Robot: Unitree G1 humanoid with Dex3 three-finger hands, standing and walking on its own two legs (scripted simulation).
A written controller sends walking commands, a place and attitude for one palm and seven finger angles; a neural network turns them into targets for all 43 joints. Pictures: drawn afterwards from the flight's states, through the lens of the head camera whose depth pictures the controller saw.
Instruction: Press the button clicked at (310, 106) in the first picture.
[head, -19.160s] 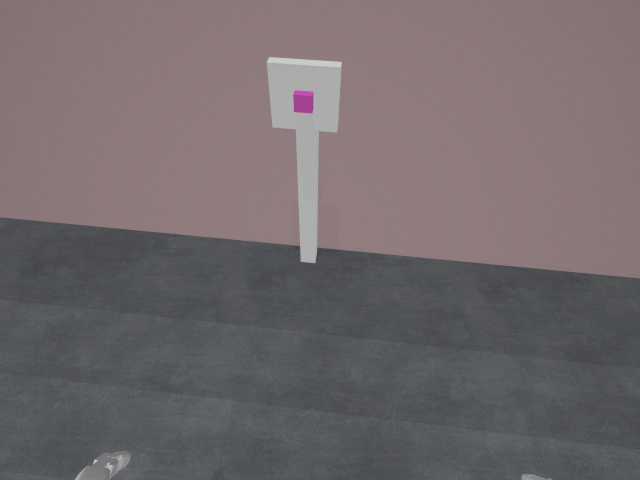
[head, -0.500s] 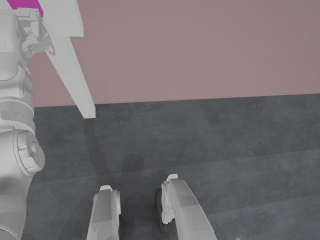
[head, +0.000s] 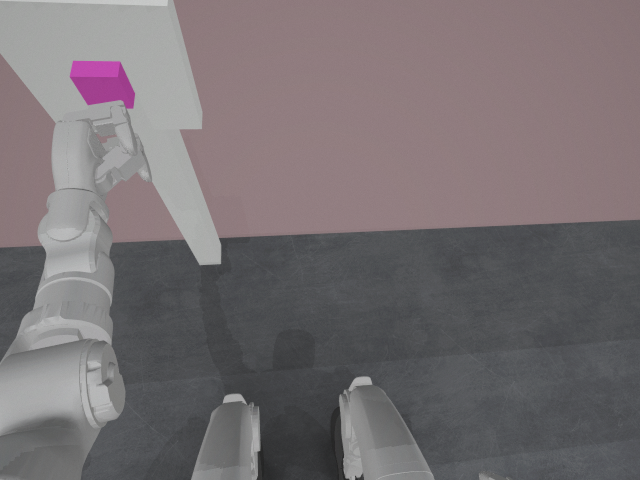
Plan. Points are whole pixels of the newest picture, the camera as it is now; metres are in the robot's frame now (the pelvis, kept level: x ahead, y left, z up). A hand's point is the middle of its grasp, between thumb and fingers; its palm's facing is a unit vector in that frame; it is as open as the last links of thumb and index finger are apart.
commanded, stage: pull the fist back off the button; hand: left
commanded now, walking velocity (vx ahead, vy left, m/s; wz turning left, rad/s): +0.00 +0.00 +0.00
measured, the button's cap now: (104, 83) +0.56 +0.22 +0.07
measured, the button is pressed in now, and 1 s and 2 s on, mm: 0 0 0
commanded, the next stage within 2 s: draw the hand back to the body in 0.44 s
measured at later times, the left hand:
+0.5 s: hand (128, 209) +0.43 +0.19 +0.03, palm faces +0.05 -1.00 -0.03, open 3.1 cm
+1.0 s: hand (54, 250) +0.34 +0.21 +0.13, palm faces +0.04 -1.00 -0.04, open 3.1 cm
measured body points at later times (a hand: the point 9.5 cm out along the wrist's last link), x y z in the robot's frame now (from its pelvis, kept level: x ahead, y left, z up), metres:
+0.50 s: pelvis +0.03 -0.01 +0.01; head +0.17 +0.02 +0.44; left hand +0.42 +0.25 +0.03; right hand +0.17 -0.26 -0.10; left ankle +0.02 +0.11 -0.62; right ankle +0.06 -0.13 -0.62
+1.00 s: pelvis +0.03 -0.01 +0.06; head +0.09 +0.00 +0.51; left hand +0.33 +0.26 +0.13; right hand +0.18 -0.25 -0.03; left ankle +0.02 +0.11 -0.62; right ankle +0.05 -0.13 -0.62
